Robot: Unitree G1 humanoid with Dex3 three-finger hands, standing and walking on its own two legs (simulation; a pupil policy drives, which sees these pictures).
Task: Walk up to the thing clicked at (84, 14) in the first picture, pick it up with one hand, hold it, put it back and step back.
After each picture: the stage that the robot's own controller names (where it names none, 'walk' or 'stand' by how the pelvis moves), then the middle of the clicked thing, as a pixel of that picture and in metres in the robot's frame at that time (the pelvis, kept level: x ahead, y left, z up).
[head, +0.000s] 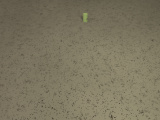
stand; (85, 17) +2.01 -0.05 -0.72
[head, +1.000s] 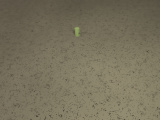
walk; (77, 31) +1.86 +0.18 -0.71
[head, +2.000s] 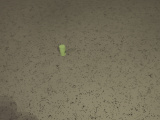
walk; (62, 50) +1.30 +0.30 -0.72
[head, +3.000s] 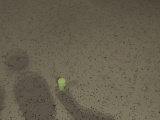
walk; (62, 84) +0.82 +0.24 -0.71
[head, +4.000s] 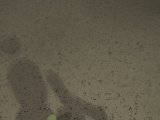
walk; out of the picture +0.50 +0.22 -0.70
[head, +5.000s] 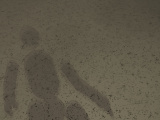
stand; out of the picture +0.38 +0.21 -0.72
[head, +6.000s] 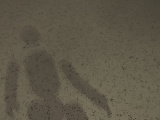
stand; out of the picture +0.37 +0.19 -0.72
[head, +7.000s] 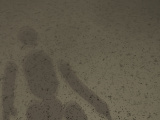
stand; out of the picture +0.38 +0.20 -0.72
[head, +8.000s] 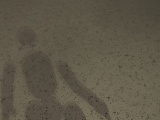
stand; out of the picture +0.37 +0.21 -0.73
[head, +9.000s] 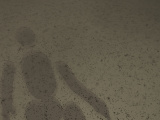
stand; out of the picture +0.37 +0.21 -0.73
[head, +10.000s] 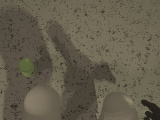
go down; (27, 68) +0.43 +0.27 -0.37
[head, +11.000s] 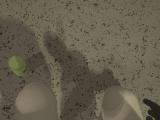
go down; (18, 66) +0.43 +0.29 -0.31
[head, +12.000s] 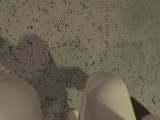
close in; out of the picture +0.38 +0.33 -0.22
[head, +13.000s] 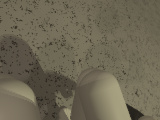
close; out of the picture +0.38 +0.33 -0.21
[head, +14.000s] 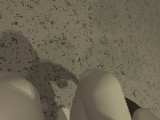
lift; out of the picture +0.35 +0.32 -0.22
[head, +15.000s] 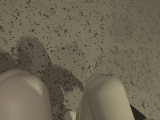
lift; out of the picture +0.31 +0.26 -0.20
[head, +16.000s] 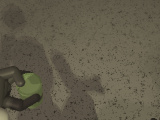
lift; (31, 91) +0.32 +0.18 +0.01
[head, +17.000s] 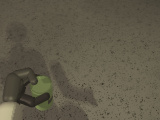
hold; (42, 93) +0.33 +0.15 +0.01
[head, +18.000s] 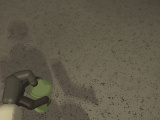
hold; (41, 96) +0.32 +0.16 +0.00
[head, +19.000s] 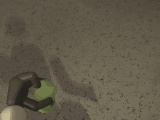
hold; (45, 97) +0.32 +0.14 -0.02
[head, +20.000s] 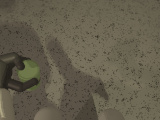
crouch; (30, 76) +0.38 +0.19 -0.08
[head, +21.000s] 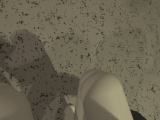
lower; out of the picture +0.38 +0.29 -0.22
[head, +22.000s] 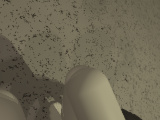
lower; out of the picture +0.40 +0.31 -0.22
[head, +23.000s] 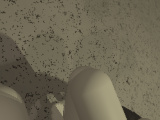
lower; out of the picture +0.39 +0.31 -0.22
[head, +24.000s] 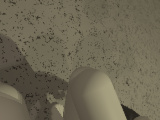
lower; out of the picture +0.38 +0.31 -0.22
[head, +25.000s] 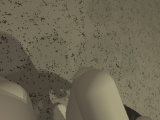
loosen; out of the picture +0.37 +0.30 -0.22
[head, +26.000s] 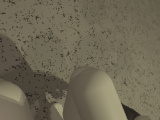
withdraw; out of the picture +0.37 +0.30 -0.22
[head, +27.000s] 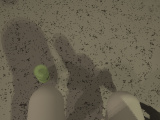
walk; (42, 74) +0.42 +0.23 -0.37
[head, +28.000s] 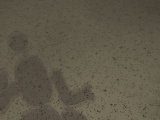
stand; out of the picture +0.35 +0.17 -0.66
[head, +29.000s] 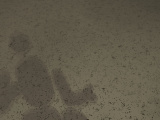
stand; out of the picture +0.36 +0.18 -0.67
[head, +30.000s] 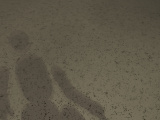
stand; out of the picture +0.37 +0.16 -0.71
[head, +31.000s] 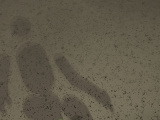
walk; out of the picture +0.40 +0.18 -0.70
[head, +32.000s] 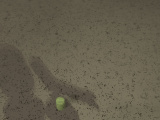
walk; (60, 103) +0.53 +0.14 -0.70
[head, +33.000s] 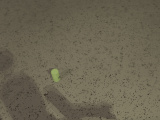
walk; (55, 75) +0.80 +0.29 -0.69
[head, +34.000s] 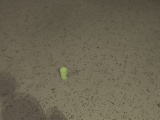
stand; (63, 73) +0.99 +0.21 -0.71
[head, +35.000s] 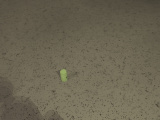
stand; (63, 75) +1.00 +0.21 -0.72
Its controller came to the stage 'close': yes
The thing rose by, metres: 0.70
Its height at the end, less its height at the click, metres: +0.00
